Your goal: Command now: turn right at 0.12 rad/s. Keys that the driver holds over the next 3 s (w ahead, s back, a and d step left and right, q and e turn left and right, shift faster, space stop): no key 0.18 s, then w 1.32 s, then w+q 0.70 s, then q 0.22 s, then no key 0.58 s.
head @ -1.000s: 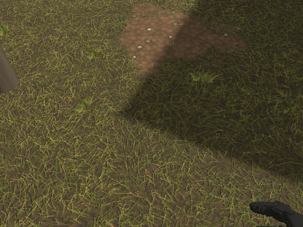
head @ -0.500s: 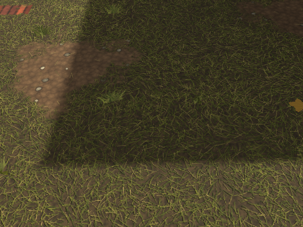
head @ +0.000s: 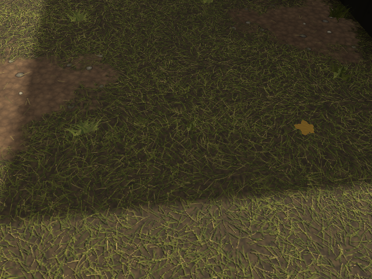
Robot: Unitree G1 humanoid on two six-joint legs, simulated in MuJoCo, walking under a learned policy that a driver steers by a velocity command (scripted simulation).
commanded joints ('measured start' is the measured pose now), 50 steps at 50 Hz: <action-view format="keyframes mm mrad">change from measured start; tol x32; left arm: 1 18 89 23 -33 -1 -10 -4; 50 151 40 20 205 23 -93 -36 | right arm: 1 -91 -128 -19 -68 1 -25 3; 36 -302 -92 -25 -85 -9 -53 69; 42 265 -265 -92 67 -47 -83 14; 50 82 -93 -46 121 6 -120 37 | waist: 1 37 202 -14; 21 135 -162 98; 43 -118 289 -307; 50 27 107 6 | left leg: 1 -39 219 -198 -175 238 99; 16 -12 266 -371 -294 -568 167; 27 -505 67 -16 479 -26 21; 37 -324 46 73 156 118 18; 41 228 9 58 41 81 99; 43 516 454 -743 -215 -243 247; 50 42 237 -209 -332 181 177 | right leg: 1 80 -40 -12 -45 53 8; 19 150 -60 -89 -85 -56 -72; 21 334 -307 416 -401 -433 -185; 40 261 -269 -14 -109 903 -93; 43 -295 9 -56 681 -186 -36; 50 -249 -183 -76 557 101 -30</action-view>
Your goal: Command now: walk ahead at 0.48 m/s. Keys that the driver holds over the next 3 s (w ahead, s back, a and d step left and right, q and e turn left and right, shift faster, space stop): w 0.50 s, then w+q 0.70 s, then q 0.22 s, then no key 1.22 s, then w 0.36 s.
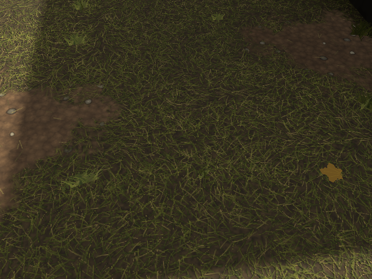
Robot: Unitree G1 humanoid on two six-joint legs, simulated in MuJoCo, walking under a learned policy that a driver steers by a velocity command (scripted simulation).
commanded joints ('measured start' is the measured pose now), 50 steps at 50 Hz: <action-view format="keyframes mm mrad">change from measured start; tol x32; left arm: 1 41 38 9 -32 7 14 -14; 13 -370 24 -13 -175 -5 5 -15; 19 199 234 66 -38 45 -24 33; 50 -24 81 22 -101 -24 -64 24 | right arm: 1 59 -88 -17 -9 9 -34 -2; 20 284 -71 -3 83 30 -18 -21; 40 -281 -15 5 -99 -12 25 27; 50 35 -147 -68 -3 8 35 -12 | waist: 1 19 95 2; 15 -32 102 34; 20 105 -104 -398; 24 -27 -8 -21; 50 -57 -4 -68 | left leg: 1 54 270 -266 -278 133 123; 17 320 252 -92 119 891 50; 20 -355 -15 -103 934 -340 -12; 21 -430 58 -157 946 -250 1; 36 -412 135 -50 335 227 -41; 44 -173 -17 75 173 -41 92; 47 522 418 -809 -80 -22 360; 50 231 326 -517 -142 180 257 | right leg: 1 -132 -59 8 -23 68 17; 17 171 95 -122 -636 146 -65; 20 788 -394 695 -794 62 -288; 25 269 -184 201 -938 213 -138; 36 355 -149 -98 -1010 427 -77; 44 574 -209 -209 -550 1080 -45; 46 195 -140 -246 7 622 13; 47 -184 104 -145 345 -235 62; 50 -268 -46 26 194 -42 46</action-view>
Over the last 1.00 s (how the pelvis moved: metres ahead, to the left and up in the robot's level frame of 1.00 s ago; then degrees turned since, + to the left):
0.30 0.04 0.00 0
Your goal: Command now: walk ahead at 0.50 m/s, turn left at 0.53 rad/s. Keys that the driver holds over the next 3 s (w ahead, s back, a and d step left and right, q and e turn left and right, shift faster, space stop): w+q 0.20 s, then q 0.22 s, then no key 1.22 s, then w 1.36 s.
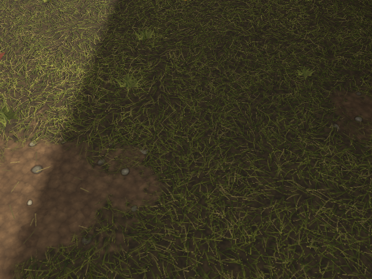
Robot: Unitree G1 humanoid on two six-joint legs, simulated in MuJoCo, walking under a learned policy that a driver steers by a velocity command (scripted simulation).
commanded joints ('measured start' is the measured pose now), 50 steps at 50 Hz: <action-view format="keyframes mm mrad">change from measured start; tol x32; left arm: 1 -56 118 24 -121 14 -22 -4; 16 -368 102 -2 -288 10 31 -13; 21 37 256 33 -220 33 -15 27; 50 -9 113 -1 -71 -2 74 -2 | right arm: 1 139 -118 -34 7 16 -2 -19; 50 88 -83 46 7 16 18 -43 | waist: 1 -19 -31 -54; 23 -17 -123 -466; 50 9 59 -31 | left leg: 1 310 313 -443 -317 264 177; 19 320 144 -405 -10 770 -32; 21 112 46 -333 397 315 -88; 22 -81 -106 -208 676 -534 -104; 23 -93 -24 -209 760 -438 -98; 39 260 57 -57 -63 -91 -105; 42 98 411 -501 -406 -171 23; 50 140 189 -255 -302 -68 -79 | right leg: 1 -370 -78 105 20 63 11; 19 -59 79 82 -722 311 11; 22 578 -519 576 -705 1269 -239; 42 -128 22 22 -739 -24 22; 50 87 -53 119 -861 255 32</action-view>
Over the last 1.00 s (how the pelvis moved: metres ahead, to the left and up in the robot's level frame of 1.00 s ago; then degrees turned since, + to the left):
0.57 0.03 -0.02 14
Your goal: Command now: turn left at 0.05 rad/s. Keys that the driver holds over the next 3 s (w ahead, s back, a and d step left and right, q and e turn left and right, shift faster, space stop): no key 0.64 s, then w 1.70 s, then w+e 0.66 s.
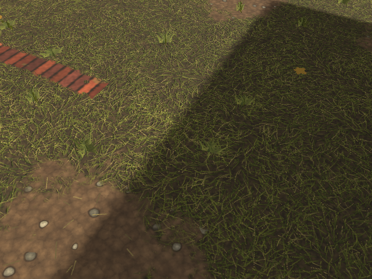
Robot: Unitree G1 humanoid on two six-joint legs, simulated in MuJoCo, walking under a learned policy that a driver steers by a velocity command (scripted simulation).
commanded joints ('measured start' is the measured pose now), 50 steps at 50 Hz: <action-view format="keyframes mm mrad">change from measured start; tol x8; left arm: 1 31 87 19 2 -5 -16 1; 33 54 19 -1 218 -4 -1 32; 42 -62 10 15 101 20 -39 -7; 46 223 0 34 185 -1 -71 -6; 48 456 169 78 239 1 -69 3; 50 247 80 53 173 7 -67 1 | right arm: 1 30 -127 -31 -2 3 -12 -7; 40 255 -133 -63 229 -6 -3 -19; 50 47 -59 -59 109 -32 -66 33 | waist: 1 -16 62 51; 33 -24 32 42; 43 -47 165 186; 46 79 65 130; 48 127 -288 70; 50 19 -33 173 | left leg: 1 -66 132 -142 -153 -27 31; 32 -27 117 -90 -120 102 24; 35 -53 91 -104 -134 -287 59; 38 -59 204 -292 -242 -614 145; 42 11 321 -387 -292 -452 214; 46 -277 165 -154 -52 -265 129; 47 -415 42 6 276 -199 78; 48 -564 -26 72 519 -311 65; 50 -578 87 -7 690 -150 80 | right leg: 1 40 -62 82 -58 -1 -3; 33 93 -62 92 -63 -35 -33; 37 -109 29 28 91 -445 -65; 41 -278 -5 -17 342 -304 -69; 43 -225 -17 -19 264 -306 -82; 46 268 38 -35 18 -182 -85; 47 404 -182 307 -171 -413 -126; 48 428 -353 645 -291 -569 -203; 50 246 -319 528 -282 -525 -203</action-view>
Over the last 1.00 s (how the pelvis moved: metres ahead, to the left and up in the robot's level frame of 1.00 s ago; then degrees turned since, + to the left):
0.28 0.00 0.02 20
